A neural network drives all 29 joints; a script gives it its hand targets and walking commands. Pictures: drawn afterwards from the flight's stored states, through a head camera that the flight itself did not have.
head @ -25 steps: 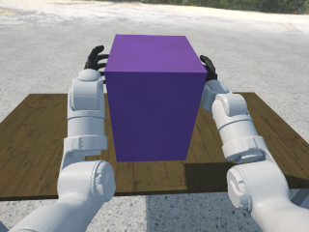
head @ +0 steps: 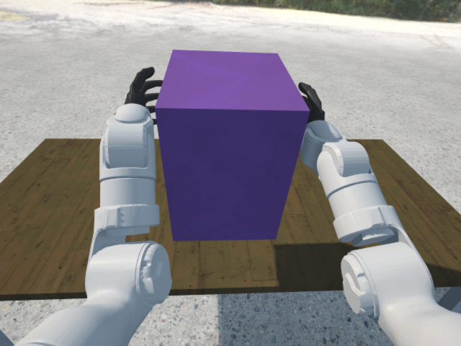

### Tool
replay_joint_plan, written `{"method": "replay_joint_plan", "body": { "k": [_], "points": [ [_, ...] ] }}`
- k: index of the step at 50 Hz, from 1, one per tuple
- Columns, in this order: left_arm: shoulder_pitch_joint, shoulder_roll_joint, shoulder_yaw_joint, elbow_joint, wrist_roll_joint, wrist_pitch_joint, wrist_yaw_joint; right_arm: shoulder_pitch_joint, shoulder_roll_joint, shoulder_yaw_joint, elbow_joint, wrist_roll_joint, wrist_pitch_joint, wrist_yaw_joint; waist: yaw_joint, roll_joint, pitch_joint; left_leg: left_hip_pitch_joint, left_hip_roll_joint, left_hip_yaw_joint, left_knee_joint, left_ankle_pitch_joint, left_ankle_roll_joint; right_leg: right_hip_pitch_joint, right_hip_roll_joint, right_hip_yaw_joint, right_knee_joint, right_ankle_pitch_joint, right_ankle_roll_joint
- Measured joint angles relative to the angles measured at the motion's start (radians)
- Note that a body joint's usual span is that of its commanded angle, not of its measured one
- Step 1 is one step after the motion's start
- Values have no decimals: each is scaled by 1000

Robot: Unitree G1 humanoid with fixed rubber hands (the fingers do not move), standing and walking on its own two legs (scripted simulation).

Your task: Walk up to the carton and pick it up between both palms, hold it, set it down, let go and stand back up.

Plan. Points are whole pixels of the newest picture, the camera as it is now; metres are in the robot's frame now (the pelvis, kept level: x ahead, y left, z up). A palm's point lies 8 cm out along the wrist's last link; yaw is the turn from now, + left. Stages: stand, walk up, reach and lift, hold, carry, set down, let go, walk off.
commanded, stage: hold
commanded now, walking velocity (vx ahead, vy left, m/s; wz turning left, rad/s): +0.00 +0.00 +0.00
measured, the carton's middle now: (225, 146) +0.38 -0.01 +0.22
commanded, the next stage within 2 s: none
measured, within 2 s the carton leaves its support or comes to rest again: neither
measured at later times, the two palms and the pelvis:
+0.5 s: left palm (139, 114) +0.36 +0.13 +0.30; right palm (315, 128) +0.35 -0.15 +0.28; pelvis +0.00 +0.00 +0.00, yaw -1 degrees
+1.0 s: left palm (139, 116) +0.36 +0.13 +0.29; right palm (314, 131) +0.35 -0.15 +0.27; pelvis +0.00 +0.00 +0.00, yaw -1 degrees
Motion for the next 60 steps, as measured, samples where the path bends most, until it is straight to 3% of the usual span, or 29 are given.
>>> {"method": "replay_joint_plan", "body": {
  "k": [18, 32, 50, 60],
  "points": [
    [18, -20, 11, -47, 12, 11, 0, 6, 0, -5, -24, 0, 10, 5, 1, 2, 8, 12, 0, 14, -5, 3, 3, 2, 0, 16, 8, 1, 1],
    [-31, 5, 23, 53, 12, -6, -6, -18, 18, -29, 39, -39, 3, 13, 10, -5, -11, -5, 1, 9, -16, 15, -1, -20, 2, 11, 12, 3, -4],
    [23, -20, 10, -33, 12, 8, -3, 20, -4, 13, -20, 8, 8, 0, 1, 4, 4, 17, 0, 12, -5, 1, 4, 10, 2, 17, 4, 0, 1],
    [10, -7, 3, -20, 9, 8, -2, 3, 18, -31, -4, -19, 5, 10, 0, -3, -6, -1, 0, 7, -2, 8, 0, -9, 2, 11, 13, 1, -2]
  ]
}}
